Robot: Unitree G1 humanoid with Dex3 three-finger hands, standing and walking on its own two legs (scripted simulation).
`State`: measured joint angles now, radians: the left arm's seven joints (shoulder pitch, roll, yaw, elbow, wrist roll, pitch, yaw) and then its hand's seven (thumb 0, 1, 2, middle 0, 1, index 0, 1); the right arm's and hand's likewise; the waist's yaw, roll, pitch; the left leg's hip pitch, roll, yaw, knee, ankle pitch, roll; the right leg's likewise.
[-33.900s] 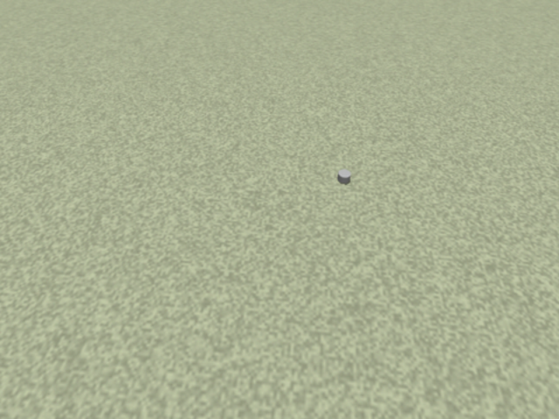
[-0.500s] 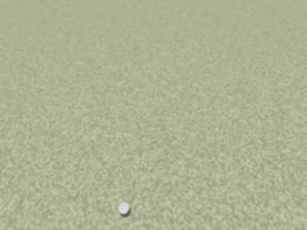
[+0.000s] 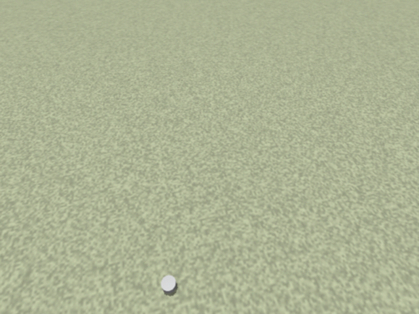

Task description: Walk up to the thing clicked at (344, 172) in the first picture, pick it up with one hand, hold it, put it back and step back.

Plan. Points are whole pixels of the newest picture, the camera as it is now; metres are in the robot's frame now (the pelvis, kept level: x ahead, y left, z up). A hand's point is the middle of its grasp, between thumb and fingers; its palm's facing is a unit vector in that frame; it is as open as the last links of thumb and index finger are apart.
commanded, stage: stand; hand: left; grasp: from above
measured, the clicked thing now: (168, 284) +0.40 +0.19 -0.76
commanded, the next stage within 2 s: step back in 0.52 s
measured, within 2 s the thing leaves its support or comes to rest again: neither
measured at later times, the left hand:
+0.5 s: hand out of the picture +0.06 +0.25 -0.16, palm faces +0.02 -0.94 -0.33, open 7.3 cm
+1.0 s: hand out of the picture +0.07 +0.30 -0.18, palm faces -0.01 -0.93 -0.36, open 7.3 cm
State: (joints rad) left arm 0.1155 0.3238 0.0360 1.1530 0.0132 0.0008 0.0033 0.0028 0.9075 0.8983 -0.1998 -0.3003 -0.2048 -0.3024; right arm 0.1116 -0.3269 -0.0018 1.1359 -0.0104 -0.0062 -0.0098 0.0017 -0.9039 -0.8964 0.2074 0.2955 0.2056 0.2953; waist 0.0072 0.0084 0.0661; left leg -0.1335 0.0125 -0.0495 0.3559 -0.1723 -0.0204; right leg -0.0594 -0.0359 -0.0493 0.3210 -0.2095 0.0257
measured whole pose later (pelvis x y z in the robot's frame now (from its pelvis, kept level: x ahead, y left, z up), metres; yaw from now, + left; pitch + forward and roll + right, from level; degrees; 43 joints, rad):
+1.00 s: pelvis -0.07 +0.04 -0.02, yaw +0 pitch -1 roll -1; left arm 0.04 0.40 0.07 0.90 0.00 0.06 0.03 0.00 0.91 0.90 -0.20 -0.30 -0.20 -0.30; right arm 0.14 -0.34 -0.04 0.93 -0.03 0.04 -0.01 0.00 -0.90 -0.90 0.21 0.30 0.21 0.30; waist -0.02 -0.04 0.20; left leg -0.31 -0.03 -0.01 0.60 -0.27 0.05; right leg -0.47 0.11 0.15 1.14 -0.53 -0.02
